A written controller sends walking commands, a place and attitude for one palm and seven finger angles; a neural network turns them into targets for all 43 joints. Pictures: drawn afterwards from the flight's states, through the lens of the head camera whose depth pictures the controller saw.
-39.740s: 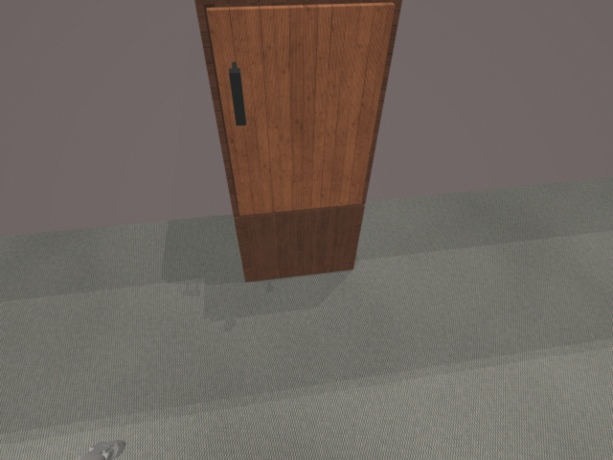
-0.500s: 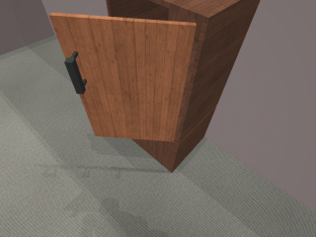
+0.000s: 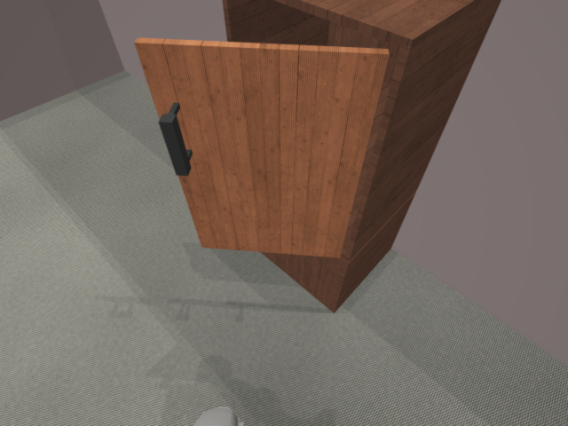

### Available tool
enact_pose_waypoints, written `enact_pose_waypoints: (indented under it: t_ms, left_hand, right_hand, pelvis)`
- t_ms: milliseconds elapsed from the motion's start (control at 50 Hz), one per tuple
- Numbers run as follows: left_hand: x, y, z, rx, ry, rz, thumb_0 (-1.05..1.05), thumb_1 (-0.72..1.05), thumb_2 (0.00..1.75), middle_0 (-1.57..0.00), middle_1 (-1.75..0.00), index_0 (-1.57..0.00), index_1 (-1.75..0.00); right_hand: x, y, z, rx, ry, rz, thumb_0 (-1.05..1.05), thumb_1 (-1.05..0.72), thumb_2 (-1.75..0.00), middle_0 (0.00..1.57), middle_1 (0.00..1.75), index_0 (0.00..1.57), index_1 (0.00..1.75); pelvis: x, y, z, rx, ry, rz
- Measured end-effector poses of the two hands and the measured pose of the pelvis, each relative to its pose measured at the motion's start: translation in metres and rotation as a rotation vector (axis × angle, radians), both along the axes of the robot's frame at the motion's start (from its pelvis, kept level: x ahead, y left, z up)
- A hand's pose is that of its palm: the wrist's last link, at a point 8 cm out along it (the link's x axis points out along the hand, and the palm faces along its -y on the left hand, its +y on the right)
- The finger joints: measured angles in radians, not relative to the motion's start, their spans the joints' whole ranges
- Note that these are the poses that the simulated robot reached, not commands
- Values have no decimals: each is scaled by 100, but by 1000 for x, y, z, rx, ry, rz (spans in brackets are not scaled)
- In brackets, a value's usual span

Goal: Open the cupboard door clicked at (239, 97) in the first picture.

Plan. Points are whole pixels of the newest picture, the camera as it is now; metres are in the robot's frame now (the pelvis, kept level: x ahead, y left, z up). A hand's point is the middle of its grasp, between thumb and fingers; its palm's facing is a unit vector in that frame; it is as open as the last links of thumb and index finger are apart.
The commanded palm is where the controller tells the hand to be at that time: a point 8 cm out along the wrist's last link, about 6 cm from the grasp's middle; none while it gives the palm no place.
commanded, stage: come to a stop and stand still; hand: left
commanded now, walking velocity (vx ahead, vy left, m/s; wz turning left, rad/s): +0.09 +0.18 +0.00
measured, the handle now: (179, 139) +0.58 +0.26 +0.05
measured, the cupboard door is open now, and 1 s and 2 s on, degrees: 38 38 38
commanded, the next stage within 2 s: look again from close up in 0.96 s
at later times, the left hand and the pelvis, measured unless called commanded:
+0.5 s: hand out of the picture +0.07 +0.23 -0.17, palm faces -0.01 -0.98 -0.20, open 7.3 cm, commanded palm none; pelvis +0.00 +0.06 +0.00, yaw -1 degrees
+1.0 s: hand out of the picture +0.01 +0.20 -0.17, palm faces +0.01 -0.97 -0.22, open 7.3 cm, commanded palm none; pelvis +0.00 +0.02 +0.00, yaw +0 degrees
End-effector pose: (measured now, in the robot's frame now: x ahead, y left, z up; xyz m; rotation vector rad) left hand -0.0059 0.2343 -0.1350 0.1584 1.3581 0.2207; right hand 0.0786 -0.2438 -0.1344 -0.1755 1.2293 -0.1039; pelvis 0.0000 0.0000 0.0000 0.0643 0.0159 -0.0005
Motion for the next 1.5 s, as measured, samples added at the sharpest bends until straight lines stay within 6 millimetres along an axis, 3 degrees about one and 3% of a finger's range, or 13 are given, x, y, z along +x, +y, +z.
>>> enact_pose_waypoints:
  t_ms: [120, 180, 240, 360, 480, 600, 840, 1040, 1140, 1340, 1500]
  left_hand:
    - [-6, 61, -30, 0, 53, 26, 0, 90, 90, -20, -30, -20, -30]
    - [4, 81, -32, 16, 56, 21, 0, 90, 90, -20, -30, -20, -30]
    - [20, 87, -24, 3, 16, 7, 0, 91, 90, -19, -29, -19, -30]
    - [49, 75, -12, -42, -30, -45, 0, 91, 90, -19, -29, -19, -30]
    - [72, 53, -7, -47, -77, -94, 0, 91, 90, -19, -30, -19, -30]
    - [71, 31, -4, -3, -120, -141, 0, 92, 90, -20, -30, -19, -30]
    - [49, 19, -9, -13, -133, -70, 0, 93, 90, -20, -30, -20, -30]
    - [8, 13, -4, -20, 2, -59, 0, 92, 90, -20, -30, -20, -30]
    - [-3, 5, -6, -37, 50, -46, 0, 91, 90, -20, -30, -19, -30]
    - [8, -7, -10, -59, 53, -41, 0, 91, 90, -20, -30, -20, -30]
    - [26, -4, -11, -43, 28, -49, 0, 91, 90, -20, -30, -20, -30]
  right_hand:
    - [16, 36, -4, -68, -55, 22, 0, -90, -90, 19, 30, 20, 29]
    - [5, 58, 1, -71, -34, 20, 0, -91, -90, 19, 30, 20, 29]
    - [-10, 78, 5, -54, 4, 10, 0, -90, -90, 19, 30, 20, 29]
    - [-42, 85, 4, -52, 64, -52, 0, -93, -90, 20, 30, 21, 29]
    - [-81, 73, -6, -32, 130, -112, 0, -91, -90, 20, 30, 21, 29]
    - [-105, 52, -24, 10, 173, -143, 0, -91, -90, 20, 30, 20, 29]
    - [-80, 52, -18, 13, 87, -76, 1, -92, -90, 19, 30, 20, 29]
    - [-67, 43, -14, 18, 99, -48, 1, -92, -90, 20, 30, 20, 29]
    - [-65, 41, -13, 16, 124, -42, 1, -92, -90, 19, 30, 20, 29]
    - [-56, 38, -14, 9, 145, -45, 1, -91, -90, 20, 30, 20, 29]
    - [-49, 35, -14, 5, 142, -54, 1, -91, -90, 20, 30, 20, 29]
  pelvis:
    - [7, 44, -22, -41, 3, 11]
    - [9, 53, -17, -41, 1, 11]
    - [12, 60, -8, -53, 4, 18]
    - [11, 69, 0, -62, 3, 4]
    - [1, 60, -1, -58, 1, -8]
    - [-9, 41, -10, -76, -4, -19]
    - [-5, 27, -8, -71, -31, 8]
    - [0, 21, -1, -55, -14, -1]
    - [7, 18, 0, -51, -12, -2]
    - [20, 13, -1, -49, -12, -3]
    - [27, 11, -1, -47, -13, -6]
